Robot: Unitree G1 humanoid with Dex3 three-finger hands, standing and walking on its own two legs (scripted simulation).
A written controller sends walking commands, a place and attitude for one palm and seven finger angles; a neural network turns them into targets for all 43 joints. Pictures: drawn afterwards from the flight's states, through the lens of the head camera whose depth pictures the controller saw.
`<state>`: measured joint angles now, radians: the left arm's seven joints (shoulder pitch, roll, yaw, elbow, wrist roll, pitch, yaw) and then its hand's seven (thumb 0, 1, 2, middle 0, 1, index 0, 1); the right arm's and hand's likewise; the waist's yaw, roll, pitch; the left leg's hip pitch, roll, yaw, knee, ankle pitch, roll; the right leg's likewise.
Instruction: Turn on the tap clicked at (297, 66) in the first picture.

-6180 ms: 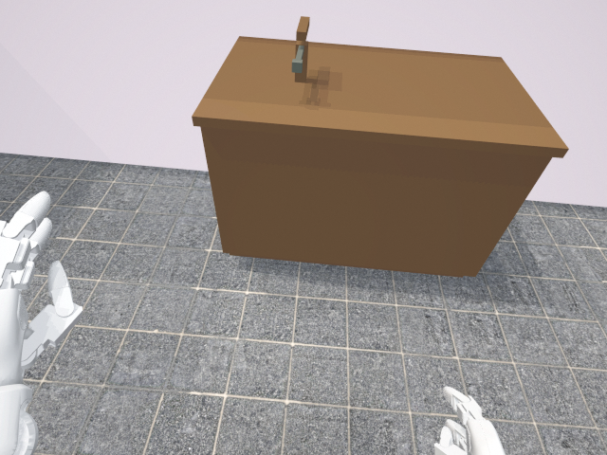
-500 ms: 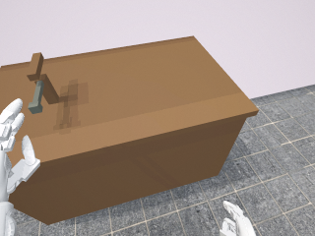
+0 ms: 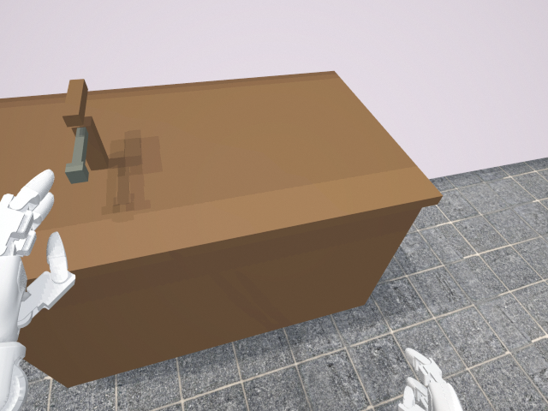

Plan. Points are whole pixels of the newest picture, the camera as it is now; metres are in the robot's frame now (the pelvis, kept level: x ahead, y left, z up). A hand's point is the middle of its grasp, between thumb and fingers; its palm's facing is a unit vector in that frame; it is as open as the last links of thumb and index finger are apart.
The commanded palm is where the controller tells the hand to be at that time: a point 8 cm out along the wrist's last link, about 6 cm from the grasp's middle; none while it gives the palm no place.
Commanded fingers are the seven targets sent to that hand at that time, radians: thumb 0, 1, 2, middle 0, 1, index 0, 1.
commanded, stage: come to a stop and stand still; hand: left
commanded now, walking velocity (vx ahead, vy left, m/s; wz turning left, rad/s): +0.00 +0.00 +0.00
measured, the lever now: (77, 172) +0.47 +0.40 +0.05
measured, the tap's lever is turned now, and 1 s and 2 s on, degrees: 0 0 0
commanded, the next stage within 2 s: look again from close up in 0.78 s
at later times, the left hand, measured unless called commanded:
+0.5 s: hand (51, 248) +0.24 +0.28 +0.15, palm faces +0.43 -0.84 -0.33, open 7.4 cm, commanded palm +0.18 +0.31 +0.18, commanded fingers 0.00 0.90 0.90 -0.20 -0.30 -0.20 -0.30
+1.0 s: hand (51, 250) +0.24 +0.28 +0.16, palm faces +0.44 -0.83 -0.34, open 7.4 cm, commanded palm +0.18 +0.30 +0.18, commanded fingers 0.00 0.90 0.90 -0.20 -0.30 -0.20 -0.30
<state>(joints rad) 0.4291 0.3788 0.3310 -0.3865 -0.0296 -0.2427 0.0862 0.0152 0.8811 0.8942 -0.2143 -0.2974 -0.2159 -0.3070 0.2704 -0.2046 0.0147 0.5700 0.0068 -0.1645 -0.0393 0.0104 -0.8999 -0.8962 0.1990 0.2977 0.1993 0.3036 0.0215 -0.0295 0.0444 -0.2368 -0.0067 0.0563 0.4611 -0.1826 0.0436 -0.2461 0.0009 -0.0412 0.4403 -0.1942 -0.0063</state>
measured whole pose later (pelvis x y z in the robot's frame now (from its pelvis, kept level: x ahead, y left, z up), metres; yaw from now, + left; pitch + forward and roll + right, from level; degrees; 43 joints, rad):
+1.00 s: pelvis +0.03 +0.01 +0.00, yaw +3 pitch -1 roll -1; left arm 0.40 0.34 0.33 -0.42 -0.04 -0.20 0.10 0.02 0.89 0.89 -0.21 -0.30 -0.21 -0.31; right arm 0.20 -0.19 0.04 0.57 0.00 -0.11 -0.04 0.01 -0.90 -0.90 0.20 0.30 0.20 0.30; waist 0.04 -0.01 0.04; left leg -0.19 -0.04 0.01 0.41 -0.20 0.06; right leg -0.17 0.01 -0.01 0.35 -0.16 0.01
